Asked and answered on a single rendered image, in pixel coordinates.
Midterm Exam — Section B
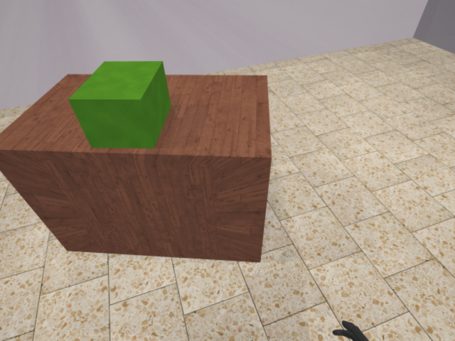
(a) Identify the pedestal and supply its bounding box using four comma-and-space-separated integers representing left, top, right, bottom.
0, 74, 272, 263

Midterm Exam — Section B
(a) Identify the carton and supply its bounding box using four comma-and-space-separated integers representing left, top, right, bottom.
68, 61, 171, 148

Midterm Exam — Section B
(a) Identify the robot right hand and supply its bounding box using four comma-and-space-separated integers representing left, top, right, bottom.
333, 320, 369, 341

